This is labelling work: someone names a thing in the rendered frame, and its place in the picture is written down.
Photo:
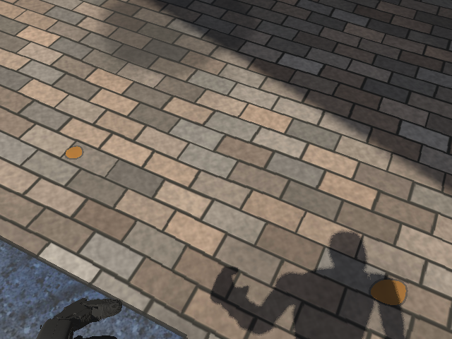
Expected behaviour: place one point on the left robot hand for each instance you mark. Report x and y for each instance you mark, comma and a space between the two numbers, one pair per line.
77, 315

